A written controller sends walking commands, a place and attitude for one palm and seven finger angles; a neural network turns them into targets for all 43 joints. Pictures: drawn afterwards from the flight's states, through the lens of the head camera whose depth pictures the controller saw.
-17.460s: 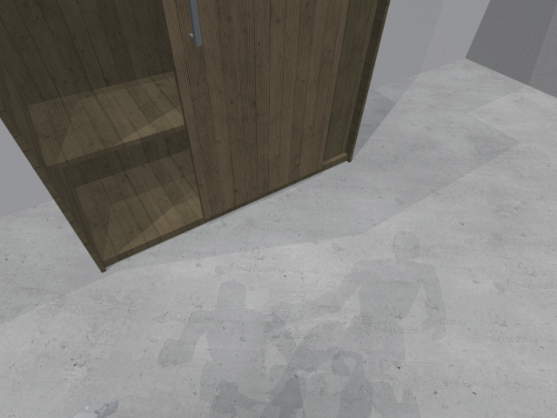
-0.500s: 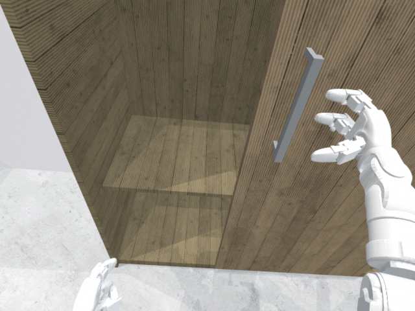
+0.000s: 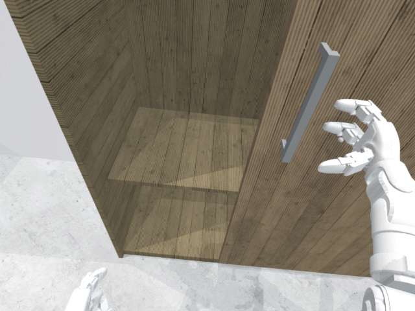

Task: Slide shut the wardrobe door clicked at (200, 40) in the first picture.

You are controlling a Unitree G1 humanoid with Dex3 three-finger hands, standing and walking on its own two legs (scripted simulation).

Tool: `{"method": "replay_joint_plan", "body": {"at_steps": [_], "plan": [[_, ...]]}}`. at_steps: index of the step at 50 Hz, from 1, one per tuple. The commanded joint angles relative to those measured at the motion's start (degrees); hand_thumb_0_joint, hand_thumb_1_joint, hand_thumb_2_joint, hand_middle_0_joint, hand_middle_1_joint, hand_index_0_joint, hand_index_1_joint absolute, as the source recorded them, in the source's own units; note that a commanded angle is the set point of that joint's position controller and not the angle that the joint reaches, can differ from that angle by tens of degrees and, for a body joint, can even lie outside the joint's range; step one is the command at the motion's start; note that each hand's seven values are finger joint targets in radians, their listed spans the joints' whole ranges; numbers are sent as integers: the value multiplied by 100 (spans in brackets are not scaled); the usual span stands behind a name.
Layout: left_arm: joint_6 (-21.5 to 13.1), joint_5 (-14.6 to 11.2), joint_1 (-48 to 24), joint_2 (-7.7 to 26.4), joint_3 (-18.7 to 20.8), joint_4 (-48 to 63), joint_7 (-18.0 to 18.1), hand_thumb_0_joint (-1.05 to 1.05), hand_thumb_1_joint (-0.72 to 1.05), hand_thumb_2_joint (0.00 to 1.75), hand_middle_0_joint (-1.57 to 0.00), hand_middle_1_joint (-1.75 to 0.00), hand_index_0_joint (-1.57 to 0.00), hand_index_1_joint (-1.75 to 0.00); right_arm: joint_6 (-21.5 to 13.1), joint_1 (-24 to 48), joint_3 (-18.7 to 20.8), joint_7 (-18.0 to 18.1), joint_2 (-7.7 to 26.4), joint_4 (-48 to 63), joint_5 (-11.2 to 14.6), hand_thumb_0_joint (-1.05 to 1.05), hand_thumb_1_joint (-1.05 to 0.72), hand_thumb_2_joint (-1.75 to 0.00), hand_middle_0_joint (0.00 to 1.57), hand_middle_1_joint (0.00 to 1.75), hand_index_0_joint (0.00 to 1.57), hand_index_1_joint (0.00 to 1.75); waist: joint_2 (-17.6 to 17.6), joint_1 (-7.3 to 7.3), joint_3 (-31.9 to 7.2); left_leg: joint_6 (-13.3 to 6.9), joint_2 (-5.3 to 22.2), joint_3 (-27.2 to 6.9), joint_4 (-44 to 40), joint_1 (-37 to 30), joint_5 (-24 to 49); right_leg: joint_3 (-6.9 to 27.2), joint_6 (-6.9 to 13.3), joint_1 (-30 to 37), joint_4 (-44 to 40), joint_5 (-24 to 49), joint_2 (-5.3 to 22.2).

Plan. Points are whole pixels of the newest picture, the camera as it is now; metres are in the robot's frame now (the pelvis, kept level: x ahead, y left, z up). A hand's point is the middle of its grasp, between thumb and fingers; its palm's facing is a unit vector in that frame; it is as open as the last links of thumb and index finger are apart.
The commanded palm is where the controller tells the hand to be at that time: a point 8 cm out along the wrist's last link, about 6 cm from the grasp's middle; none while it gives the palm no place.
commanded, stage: move the hooked fingers beside the handle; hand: right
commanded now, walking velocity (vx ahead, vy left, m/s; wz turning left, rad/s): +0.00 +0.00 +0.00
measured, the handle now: (302, 110) +0.46 -0.14 +0.19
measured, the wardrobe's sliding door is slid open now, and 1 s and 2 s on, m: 0.46 0.46 0.46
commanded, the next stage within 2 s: feel for the door with the fingertips in 0.92 s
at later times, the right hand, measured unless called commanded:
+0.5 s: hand (347, 123) +0.39 -0.19 +0.22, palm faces +0.05 +1.00 -0.03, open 14.0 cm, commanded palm +0.37 -0.25 +0.19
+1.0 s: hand (339, 139) +0.39 -0.20 +0.18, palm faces +0.05 +1.00 -0.05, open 14.0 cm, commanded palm +0.37 -0.24 +0.20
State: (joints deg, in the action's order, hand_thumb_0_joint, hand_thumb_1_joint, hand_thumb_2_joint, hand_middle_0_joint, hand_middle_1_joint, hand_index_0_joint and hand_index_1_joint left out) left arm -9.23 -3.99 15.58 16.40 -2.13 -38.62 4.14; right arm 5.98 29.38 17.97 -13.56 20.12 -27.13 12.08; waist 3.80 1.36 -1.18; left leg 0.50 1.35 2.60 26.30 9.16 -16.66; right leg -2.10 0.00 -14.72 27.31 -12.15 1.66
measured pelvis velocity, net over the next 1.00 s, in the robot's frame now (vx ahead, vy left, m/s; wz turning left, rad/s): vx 0.00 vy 0.01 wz -0.01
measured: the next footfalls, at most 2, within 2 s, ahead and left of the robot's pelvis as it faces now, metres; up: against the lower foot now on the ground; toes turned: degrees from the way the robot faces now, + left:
none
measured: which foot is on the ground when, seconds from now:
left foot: down 0.00-1.00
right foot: down 0.00-1.00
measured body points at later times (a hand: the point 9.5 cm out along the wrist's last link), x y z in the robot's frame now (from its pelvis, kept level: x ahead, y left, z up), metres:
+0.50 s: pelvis +0.00 +0.00 +0.00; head -0.02 +0.02 +0.45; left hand +0.17 +0.23 -0.09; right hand +0.39 -0.25 +0.22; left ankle -0.03 +0.12 -0.74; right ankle +0.03 -0.12 -0.74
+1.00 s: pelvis +0.00 +0.01 +0.00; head +0.00 +0.03 +0.45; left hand +0.15 +0.25 -0.10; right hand +0.39 -0.25 +0.19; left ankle -0.03 +0.12 -0.74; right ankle +0.03 -0.12 -0.74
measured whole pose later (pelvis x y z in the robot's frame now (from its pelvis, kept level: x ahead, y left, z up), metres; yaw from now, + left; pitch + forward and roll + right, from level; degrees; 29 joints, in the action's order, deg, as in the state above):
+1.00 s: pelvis +0.00 +0.01 +0.00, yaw +0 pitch +0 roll +0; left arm -7.7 -4.3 13.8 16.1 -2.6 -37.7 4.4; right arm 9.5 31.1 17.1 -12.6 21.7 -29.1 12.0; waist 4.2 1.4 -1.0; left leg 0.1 1.0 3.1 26.1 9.1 -16.7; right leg -1.5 -0.4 -14.8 27.1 -12.0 1.9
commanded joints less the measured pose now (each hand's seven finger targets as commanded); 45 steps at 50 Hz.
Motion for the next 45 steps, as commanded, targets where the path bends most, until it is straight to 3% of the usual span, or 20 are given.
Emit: {"method": "replay_joint_plan", "body": {"at_steps": [1,2,5,7,10,12,16,18,19,21,23,27,32,33,35,37,39,41,43,45], "plan": [[-427,75,-591,592,200,851,42,0,90,90,-20,-30,-20,-30,-882,3065,728,157,1943,2221,132,0,50,-30,30,120,30,120,208,-124,-2271,-154,-233,-11,-276,-66,2254,263,228,1813,-88,1786,-145],[-395,65,-557,621,200,778,35,0,90,90,-20,-30,-20,-30,-773,2796,728,149,1953,1881,105,0,50,-30,30,120,30,120,-71,-144,-1972,-155,-240,13,-324,-95,2225,247,244,1536,-107,1680,-141],[-308,-47,-667,642,169,736,48,0,90,90,-20,-30,-20,-30,-141,2155,183,-34,1250,693,139,0,50,-30,30,120,30,120,-238,-86,-693,-125,-222,50,-460,451,1651,161,232,921,-288,863,-144],[-233,-90,-636,687,173,751,53,0,90,90,-20,-30,-20,-30,230,1900,-135,-142,915,204,132,0,50,-30,30,120,30,120,-399,-81,-395,-145,-205,81,-510,560,1441,175,228,694,-299,634,-167],[-188,-78,-682,692,208,925,46,0,90,90,-20,-30,-20,-30,330,2219,-173,-154,928,815,171,0,50,-30,30,120,30,120,-438,-54,-1047,-140,-192,93,-390,491,1566,242,233,992,-196,865,-157],[-213,-41,-780,617,195,1003,33,0,90,90,-20,-30,-20,-30,38,2562,-148,-49,944,1691,249,0,50,-30,30,120,30,120,-341,-52,-1574,-149,-201,70,-326,315,1793,257,242,1299,-81,1167,-158],[-369,69,-775,567,191,931,47,0,90,90,-20,-30,-20,-30,-644,3407,350,319,1520,2899,202,0,50,-30,30,120,30,120,-38,-58,-2504,-156,-246,44,-238,132,2015,408,192,2094,-61,1715,-120],[-353,87,-756,552,146,784,59,0,90,90,-20,-30,-20,-30,-687,3388,404,436,1614,2566,125,0,50,-30,30,120,30,120,12,-46,-2181,-145,-235,13,-318,116,1939,345,202,1864,-117,1530,-134],[-322,72,-739,546,125,697,77,0,90,90,-20,-30,-20,-30,-591,3179,419,456,1607,2011,76,0,50,-30,30,120,30,120,-106,-58,-1726,-150,-239,34,-353,172,1780,334,195,1573,-189,1316,-130],[-244,24,-762,552,97,630,91,0,90,90,-20,-30,-20,-30,-288,2873,148,407,1280,1162,28,0,50,-30,30,120,30,120,-185,-37,-1005,-142,-225,38,-468,407,1400,285,196,1165,-322,808,-145],[-123,-10,-727,610,92,637,110,0,90,90,-20,-30,-20,-30,90,2382,135,305,1283,320,-18,0,50,-30,30,120,30,120,-340,-103,-598,-147,-184,33,-521,429,1259,230,208,779,-384,580,-153],[-2,-45,-661,679,143,830,98,0,90,90,-20,-30,-20,-30,382,2078,86,6,1243,64,74,0,50,-30,30,120,30,120,-501,-134,-1002,-147,-160,33,-448,227,1695,176,227,774,-218,871,-185],[-214,11,-782,546,171,1076,41,0,90,90,-20,-30,-20,-30,-554,3210,135,10,1415,2407,231,0,50,-30,30,120,30,120,-141,-52,-2234,-159,-218,8,-272,-51,2198,273,257,1653,-18,1596,-166],[-267,28,-753,552,184,1062,34,0,90,90,-20,-30,-20,-30,-721,3487,112,58,1444,2869,210,0,50,-30,30,120,30,120,183,-13,-2500,-168,-230,18,-267,2,2161,332,228,1968,-40,1713,-164],[-327,49,-705,566,193,923,37,0,90,90,-20,-30,-20,-30,-782,3193,223,158,1452,2662,203,0,50,-30,30,120,30,120,122,-37,-2357,-163,-253,43,-299,96,2097,374,205,2065,-71,1776,-131],[-305,44,-656,627,195,732,38,0,90,90,-20,-30,-20,-30,-574,2849,433,234,1640,1985,175,0,50,-30,30,120,30,120,-113,-108,-1756,-165,-250,50,-405,83,2010,315,224,1575,-137,1512,-151],[-221,-13,-697,645,158,642,69,0,90,90,-20,-30,-20,-30,-182,2421,381,222,1489,1014,142,0,50,-30,30,120,30,120,-383,-96,-814,-123,-229,40,-512,350,1568,226,236,965,-294,847,-160],[-124,-52,-703,672,137,664,95,0,90,90,-20,-30,-20,-30,187,2179,111,170,1265,368,94,0,50,-30,30,120,30,120,-501,-79,-289,-108,-200,48,-586,581,1065,217,226,593,-402,369,-171],[-61,-63,-670,711,156,717,106,0,90,90,-20,-30,-20,-30,375,2159,106,128,1344,137,61,0,50,-30,30,120,30,120,-539,-86,-469,-95,-158,-1,-596,514,1070,169,246,572,-347,358,-184],[-61,-47,-658,695,181,852,107,0,90,90,-20,-30,-20,-30,269,2512,110,65,1425,599,63,0,50,-30,30,120,30,120,-364,-69,-1097,-113,-162,-18,-484,328,1359,175,253,838,-242,640,-200]]}}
